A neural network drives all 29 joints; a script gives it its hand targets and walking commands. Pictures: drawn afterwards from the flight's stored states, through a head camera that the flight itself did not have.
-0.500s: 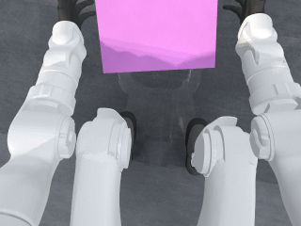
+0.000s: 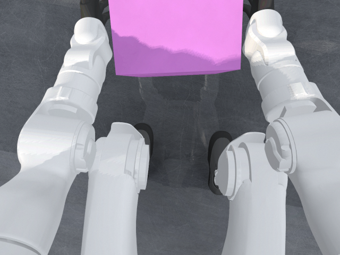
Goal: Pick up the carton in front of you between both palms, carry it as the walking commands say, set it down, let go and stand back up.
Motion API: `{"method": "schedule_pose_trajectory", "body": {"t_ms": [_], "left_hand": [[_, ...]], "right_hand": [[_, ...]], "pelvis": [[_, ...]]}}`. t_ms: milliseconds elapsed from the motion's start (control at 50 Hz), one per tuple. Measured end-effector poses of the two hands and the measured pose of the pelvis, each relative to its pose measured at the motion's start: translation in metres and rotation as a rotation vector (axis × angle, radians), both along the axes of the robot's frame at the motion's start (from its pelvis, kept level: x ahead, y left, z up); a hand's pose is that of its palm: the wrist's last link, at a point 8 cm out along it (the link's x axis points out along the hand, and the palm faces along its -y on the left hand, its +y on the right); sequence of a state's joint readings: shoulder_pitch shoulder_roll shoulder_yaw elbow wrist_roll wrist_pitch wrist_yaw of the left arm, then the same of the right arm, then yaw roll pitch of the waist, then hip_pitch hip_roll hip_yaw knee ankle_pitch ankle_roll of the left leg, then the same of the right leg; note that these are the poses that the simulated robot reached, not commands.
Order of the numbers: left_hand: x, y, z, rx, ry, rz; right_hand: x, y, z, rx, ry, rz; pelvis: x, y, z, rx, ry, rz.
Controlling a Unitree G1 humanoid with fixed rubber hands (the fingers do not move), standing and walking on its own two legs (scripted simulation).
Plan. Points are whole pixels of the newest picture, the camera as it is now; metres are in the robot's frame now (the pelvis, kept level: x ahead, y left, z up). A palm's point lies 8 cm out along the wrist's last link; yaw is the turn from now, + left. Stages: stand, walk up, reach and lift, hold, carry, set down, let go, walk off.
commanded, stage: reach and lift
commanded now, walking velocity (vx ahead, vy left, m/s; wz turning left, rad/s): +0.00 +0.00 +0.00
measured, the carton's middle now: (176, 26) +0.52 +0.04 -0.25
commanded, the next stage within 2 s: none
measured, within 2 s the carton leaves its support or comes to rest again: leaves its support in 0.14 s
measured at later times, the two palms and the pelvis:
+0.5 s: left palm (50, 5) +0.48 +0.18 -0.03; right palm out of the picture +0.51 -0.12 -0.03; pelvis +0.00 +0.00 +0.04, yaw +0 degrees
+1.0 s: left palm out of the picture +0.46 +0.17 +0.12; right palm out of the picture +0.47 -0.13 +0.12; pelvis +0.03 +0.00 +0.17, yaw +0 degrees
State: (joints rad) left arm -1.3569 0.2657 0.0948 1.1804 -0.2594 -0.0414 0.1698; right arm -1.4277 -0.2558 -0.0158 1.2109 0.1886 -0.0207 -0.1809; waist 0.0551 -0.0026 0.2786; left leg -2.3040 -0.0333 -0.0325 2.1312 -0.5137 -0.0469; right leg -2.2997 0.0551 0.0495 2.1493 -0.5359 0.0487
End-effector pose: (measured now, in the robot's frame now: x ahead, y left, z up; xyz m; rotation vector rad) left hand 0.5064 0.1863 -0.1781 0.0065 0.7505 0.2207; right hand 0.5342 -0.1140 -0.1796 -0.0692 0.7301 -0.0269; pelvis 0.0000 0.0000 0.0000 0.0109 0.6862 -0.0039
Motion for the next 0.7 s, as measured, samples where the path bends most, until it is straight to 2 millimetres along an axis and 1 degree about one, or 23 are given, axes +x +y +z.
{"method": "schedule_pose_trajectory", "body": {"t_ms": [80, 160, 200, 240, 300, 360, 420, 480, 580, 700], "left_hand": [[0.004, -0.001, 0.003, -0.001, 0.017, -0.001], [0.005, -0.003, 0.006, -0.013, 0.014, 0.002], [0.004, -0.004, 0.011, -0.02, 0.002, 0.005], [0.003, -0.005, 0.02, -0.025, -0.017, 0.007], [-0.001, -0.005, 0.044, -0.032, -0.053, 0.012], [-0.006, -0.007, 0.077, -0.05, -0.086, 0.007], [-0.014, -0.006, 0.111, -0.057, -0.094, 0.014], [-0.021, -0.006, 0.139, -0.06, -0.077, 0.018], [-0.029, -0.008, 0.177, -0.052, -0.058, 0.007], [-0.033, -0.009, 0.213, -0.046, -0.066, 0.001]], "right_hand": [[0.003, -0.001, 0.002, -0.004, 0.017, 0.0], [0.001, -0.003, 0.005, -0.003, 0.016, -0.009], [0.0, -0.004, 0.011, -0.001, 0.005, -0.013], [-0.001, -0.005, 0.022, 0.005, -0.013, -0.019], [-0.005, -0.006, 0.046, 0.019, -0.048, -0.032], [-0.012, -0.004, 0.078, 0.042, -0.075, -0.036], [-0.019, -0.003, 0.112, 0.06, -0.081, -0.047], [-0.026, -0.003, 0.141, 0.062, -0.063, -0.059], [-0.034, -0.005, 0.18, 0.051, -0.046, -0.059], [-0.038, -0.007, 0.217, 0.047, -0.055, -0.062]], "pelvis": [[0.0, -0.001, -0.006, 0.005, -0.02, -0.002], [0.003, -0.002, -0.011, 0.007, -0.033, -0.004], [0.004, -0.002, -0.013, 0.007, -0.034, -0.005], [0.005, -0.002, -0.013, 0.006, -0.035, -0.005], [0.005, -0.002, -0.008, 0.004, -0.035, -0.005], [0.004, -0.002, 0.002, 0.002, -0.031, -0.003], [0.004, -0.002, 0.018, 0.0, -0.02, 0.001], [0.003, -0.002, 0.037, -0.001, -0.003, 0.004], [0.002, -0.003, 0.069, -0.002, 0.022, 0.006], [0.006, -0.004, 0.1, -0.003, 0.037, 0.005]]}}
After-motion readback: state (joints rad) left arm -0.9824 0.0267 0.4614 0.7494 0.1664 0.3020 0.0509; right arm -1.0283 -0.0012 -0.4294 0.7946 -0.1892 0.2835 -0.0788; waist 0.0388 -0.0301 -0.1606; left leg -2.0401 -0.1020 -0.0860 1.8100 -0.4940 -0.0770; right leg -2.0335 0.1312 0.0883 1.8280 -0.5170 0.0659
